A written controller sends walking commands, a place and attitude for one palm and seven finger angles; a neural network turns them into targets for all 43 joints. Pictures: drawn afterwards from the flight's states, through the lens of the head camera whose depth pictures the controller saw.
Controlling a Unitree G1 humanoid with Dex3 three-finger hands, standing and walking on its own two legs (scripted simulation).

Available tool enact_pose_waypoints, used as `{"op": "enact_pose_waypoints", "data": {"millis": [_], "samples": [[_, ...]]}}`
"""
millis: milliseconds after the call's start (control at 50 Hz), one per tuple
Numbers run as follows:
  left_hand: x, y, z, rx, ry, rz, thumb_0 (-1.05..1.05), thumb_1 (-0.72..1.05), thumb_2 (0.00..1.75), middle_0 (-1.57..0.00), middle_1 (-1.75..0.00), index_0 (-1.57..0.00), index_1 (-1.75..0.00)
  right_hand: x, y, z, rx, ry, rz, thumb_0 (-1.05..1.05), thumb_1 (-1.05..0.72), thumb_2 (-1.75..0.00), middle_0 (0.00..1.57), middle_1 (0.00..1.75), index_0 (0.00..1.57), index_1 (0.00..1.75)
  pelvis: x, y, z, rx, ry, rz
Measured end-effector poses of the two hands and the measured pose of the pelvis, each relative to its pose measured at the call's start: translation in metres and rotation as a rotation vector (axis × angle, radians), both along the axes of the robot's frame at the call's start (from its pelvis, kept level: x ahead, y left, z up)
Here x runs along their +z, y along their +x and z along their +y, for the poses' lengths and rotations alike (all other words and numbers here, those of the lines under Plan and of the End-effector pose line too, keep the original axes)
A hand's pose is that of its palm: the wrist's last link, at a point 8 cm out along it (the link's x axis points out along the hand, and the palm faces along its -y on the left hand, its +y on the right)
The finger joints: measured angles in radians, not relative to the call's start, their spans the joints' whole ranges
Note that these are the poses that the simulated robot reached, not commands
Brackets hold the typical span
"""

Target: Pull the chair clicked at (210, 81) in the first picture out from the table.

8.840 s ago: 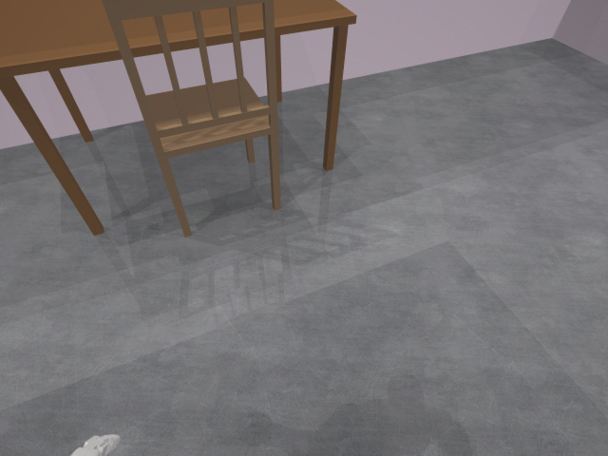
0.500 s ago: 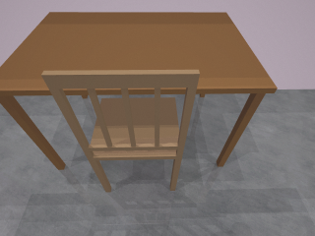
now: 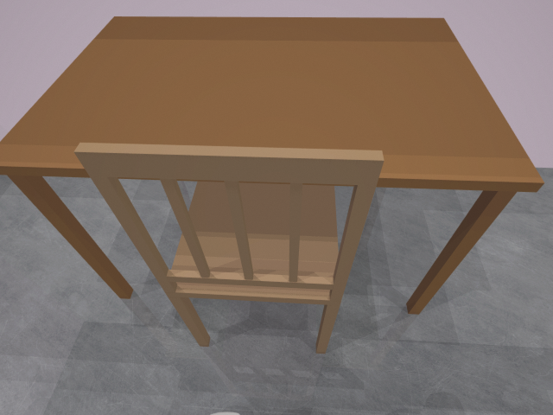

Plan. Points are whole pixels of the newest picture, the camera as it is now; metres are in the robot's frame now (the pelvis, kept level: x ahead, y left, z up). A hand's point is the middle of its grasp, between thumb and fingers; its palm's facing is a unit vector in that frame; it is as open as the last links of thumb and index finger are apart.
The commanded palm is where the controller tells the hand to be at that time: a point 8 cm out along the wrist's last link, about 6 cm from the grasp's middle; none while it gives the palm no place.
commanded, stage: come to a stop and stand still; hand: left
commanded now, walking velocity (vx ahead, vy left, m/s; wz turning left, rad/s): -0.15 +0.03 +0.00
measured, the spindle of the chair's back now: (241, 236) +0.44 +0.10 -0.07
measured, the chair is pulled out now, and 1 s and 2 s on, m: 0.00 0.00 0.00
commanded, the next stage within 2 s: look again from close up in 1.26 s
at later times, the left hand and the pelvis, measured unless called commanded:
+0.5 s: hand out of the picture +0.03 +0.19 -0.16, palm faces +0.01 -0.96 -0.27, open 7.4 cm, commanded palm none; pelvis +0.00 +0.00 +0.00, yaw +0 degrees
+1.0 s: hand out of the picture +0.07 +0.21 -0.16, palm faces -0.04 -0.97 -0.24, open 7.4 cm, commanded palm none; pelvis +0.02 +0.03 +0.00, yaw -2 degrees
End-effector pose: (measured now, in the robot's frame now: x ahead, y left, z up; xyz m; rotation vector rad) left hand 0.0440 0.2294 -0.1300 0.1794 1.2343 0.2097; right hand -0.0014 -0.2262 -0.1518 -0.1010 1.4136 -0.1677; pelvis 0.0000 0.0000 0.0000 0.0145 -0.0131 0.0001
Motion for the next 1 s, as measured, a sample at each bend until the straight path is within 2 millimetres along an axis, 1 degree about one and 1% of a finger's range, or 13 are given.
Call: {"op": "enact_pose_waypoints", "data": {"millis": [60,100,140,220,300,380,440,540,620,720,800,920,1000], "samples": [[-0.007,-0.004,0.009,0.000,-0.008,0.049,0.00,0.94,0.90,-0.20,-0.29,-0.20,-0.30,0.003,0.036,0.000,0.013,-0.022,-0.089,0.00,-0.91,-0.90,0.19,0.29,0.20,0.30,-0.003,0.008,0.006,-0.015,0.002,-0.009],[-0.013,-0.005,0.016,0.003,-0.011,0.076,0.00,0.93,0.90,-0.20,-0.29,-0.20,-0.30,0.005,0.055,0.003,0.024,-0.031,-0.130,0.00,-0.91,-0.90,0.19,0.29,0.20,0.30,-0.005,0.012,0.010,-0.023,0.010,-0.017],[-0.013,-0.006,0.019,0.008,-0.006,0.096,0.00,0.93,0.90,-0.20,-0.29,-0.20,-0.30,0.008,0.070,0.007,0.041,-0.028,-0.156,0.00,-0.91,-0.90,0.19,0.29,0.20,0.30,-0.004,0.014,0.010,-0.026,0.023,-0.014],[-0.009,-0.011,0.021,0.019,0.012,0.095,0.00,0.92,0.90,-0.20,-0.29,-0.20,-0.30,0.008,0.092,0.013,0.080,-0.004,-0.185,0.00,-0.91,-0.90,0.19,0.29,0.20,0.30,-0.003,0.014,0.006,-0.016,0.034,-0.006],[-0.002,-0.020,0.014,0.006,0.015,0.100,0.00,0.92,0.90,-0.20,-0.29,-0.20,-0.30,0.009,0.103,0.013,0.071,0.018,-0.210,0.00,-0.91,-0.90,0.20,0.29,0.20,0.30,0.001,0.011,0.002,-0.015,0.010,-0.006],[0.000,-0.027,0.007,-0.021,0.005,0.107,0.00,0.91,0.90,-0.20,-0.29,-0.20,-0.30,0.012,0.099,0.009,0.067,0.019,-0.221,0.00,-0.91,-0.90,0.20,0.29,0.20,0.30,0.003,0.006,0.000,-0.016,0.008,-0.015],[0.003,-0.025,0.008,-0.032,0.010,0.076,0.00,0.91,0.90,-0.20,-0.29,-0.20,-0.30,0.012,0.090,0.000,0.068,0.005,-0.235,0.00,-0.91,-0.90,0.20,0.29,0.20,0.30,0.002,0.002,-0.001,-0.010,-0.001,-0.015],[0.003,-0.013,0.015,-0.047,0.024,0.025,0.01,0.91,0.90,-0.20,-0.29,-0.20,-0.30,0.015,0.069,-0.017,0.060,-0.037,-0.201,0.00,-0.91,-0.90,0.20,0.29,0.20,0.30,0.000,-0.001,0.000,0.003,-0.013,-0.008],[0.001,0.003,0.021,-0.066,0.021,0.004,0.01,0.91,0.90,-0.20,-0.29,-0.20,-0.30,0.016,0.049,-0.021,0.049,-0.064,-0.149,0.00,-0.91,-0.90,0.20,0.29,0.20,0.30,0.000,0.001,0.005,0.003,-0.016,-0.003],[0.002,0.023,0.026,-0.088,0.012,-0.015,0.01,0.91,0.90,-0.20,-0.29,-0.20,-0.30,0.016,0.027,-0.011,0.039,-0.059,-0.078,0.00,-0.91,-0.90,0.19,0.29,0.20,0.30,0.002,0.006,0.012,-0.003,-0.014,0.004],[0.002,0.032,0.027,-0.097,0.005,-0.016,0.00,0.91,0.90,-0.20,-0.29,-0.20,-0.30,0.014,0.018,0.003,0.030,-0.033,-0.043,0.00,-0.91,-0.90,0.19,0.29,0.20,0.30,0.003,0.010,0.017,-0.009,-0.011,0.005],[0.001,0.032,0.027,-0.098,-0.004,0.013,0.00,0.91,0.90,-0.20,-0.29,-0.20,-0.30,0.009,0.022,0.025,0.017,0.009,-0.037,0.00,-0.91,-0.90,0.20,0.29,0.20,0.30,0.004,0.016,0.022,-0.020,-0.007,0.001],[-0.001,0.025,0.026,-0.091,-0.012,0.041,0.00,0.91,0.90,-0.20,-0.29,-0.20,-0.30,0.009,0.028,0.026,0.009,0.005,-0.043,0.01,-0.93,-0.90,0.20,0.29,0.20,0.30,0.004,0.020,0.025,-0.027,-0.005,-0.003]]}}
